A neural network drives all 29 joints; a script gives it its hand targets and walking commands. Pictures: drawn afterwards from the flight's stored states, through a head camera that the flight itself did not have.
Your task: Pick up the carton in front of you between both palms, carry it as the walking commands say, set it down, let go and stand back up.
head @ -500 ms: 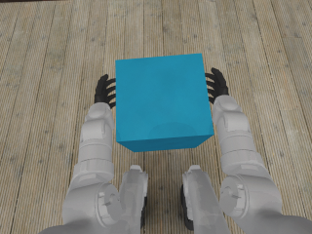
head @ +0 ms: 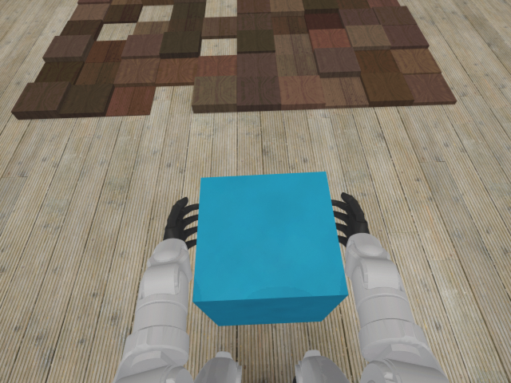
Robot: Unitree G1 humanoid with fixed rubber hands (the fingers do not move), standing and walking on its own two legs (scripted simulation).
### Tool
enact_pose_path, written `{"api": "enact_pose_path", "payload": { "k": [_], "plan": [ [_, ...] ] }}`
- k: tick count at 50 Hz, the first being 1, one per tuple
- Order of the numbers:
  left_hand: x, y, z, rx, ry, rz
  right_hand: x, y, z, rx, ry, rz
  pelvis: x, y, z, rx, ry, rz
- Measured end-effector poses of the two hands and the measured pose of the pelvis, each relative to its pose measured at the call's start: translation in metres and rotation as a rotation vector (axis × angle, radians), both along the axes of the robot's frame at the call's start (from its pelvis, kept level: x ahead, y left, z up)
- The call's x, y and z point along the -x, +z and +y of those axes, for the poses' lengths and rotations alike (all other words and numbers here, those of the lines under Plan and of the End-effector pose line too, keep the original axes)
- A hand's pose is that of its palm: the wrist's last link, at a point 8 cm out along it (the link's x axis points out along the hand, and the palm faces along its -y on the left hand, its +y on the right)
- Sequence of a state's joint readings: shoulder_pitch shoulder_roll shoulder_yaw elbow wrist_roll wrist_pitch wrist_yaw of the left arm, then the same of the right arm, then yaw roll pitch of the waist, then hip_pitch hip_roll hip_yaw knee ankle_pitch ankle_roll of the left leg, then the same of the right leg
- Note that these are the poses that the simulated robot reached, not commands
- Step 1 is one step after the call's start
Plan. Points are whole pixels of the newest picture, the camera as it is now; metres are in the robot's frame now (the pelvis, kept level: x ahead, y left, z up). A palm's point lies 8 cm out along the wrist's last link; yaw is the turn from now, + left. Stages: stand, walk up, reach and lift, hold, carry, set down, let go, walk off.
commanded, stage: reach and lift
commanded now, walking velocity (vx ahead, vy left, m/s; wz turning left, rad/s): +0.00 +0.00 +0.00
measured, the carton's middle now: (266, 256) +0.34 +0.01 -0.09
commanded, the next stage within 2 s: hold in 1.32 s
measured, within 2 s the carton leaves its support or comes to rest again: neither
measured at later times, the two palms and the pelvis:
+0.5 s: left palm (159, 233) +0.30 +0.15 +0.08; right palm (383, 230) +0.30 -0.15 +0.08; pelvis +0.01 +0.00 +0.06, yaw +0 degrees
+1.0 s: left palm (158, 223) +0.31 +0.15 +0.09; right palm (383, 220) +0.31 -0.15 +0.09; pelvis +0.02 +0.00 +0.06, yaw +0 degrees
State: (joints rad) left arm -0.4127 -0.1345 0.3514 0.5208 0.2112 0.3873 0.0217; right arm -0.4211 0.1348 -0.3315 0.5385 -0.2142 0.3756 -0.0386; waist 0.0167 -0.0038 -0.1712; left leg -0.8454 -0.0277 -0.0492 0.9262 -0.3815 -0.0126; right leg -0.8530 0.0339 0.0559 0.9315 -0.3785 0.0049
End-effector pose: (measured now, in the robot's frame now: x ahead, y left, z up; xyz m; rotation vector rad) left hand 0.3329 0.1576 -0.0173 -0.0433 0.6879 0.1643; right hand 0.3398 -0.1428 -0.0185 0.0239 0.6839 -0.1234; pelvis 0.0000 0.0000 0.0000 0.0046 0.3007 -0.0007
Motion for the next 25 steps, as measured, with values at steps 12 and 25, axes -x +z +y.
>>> {"api": "enact_pose_path", "payload": {
  "k": [12,25],
  "plan": [
    [0.017,0.070,-0.002,-0.004,-0.017,-0.029,0.021,0.071,-0.002,0.003,-0.009,-0.029,-0.016,0.044,0.002,0.004,0.002,-0.216],
    [0.029,0.099,-0.004,-0.019,-0.045,-0.006,0.035,0.101,-0.004,0.024,-0.002,-0.005,-0.007,0.056,0.003,0.004,0.001,-0.372]
  ]
}}
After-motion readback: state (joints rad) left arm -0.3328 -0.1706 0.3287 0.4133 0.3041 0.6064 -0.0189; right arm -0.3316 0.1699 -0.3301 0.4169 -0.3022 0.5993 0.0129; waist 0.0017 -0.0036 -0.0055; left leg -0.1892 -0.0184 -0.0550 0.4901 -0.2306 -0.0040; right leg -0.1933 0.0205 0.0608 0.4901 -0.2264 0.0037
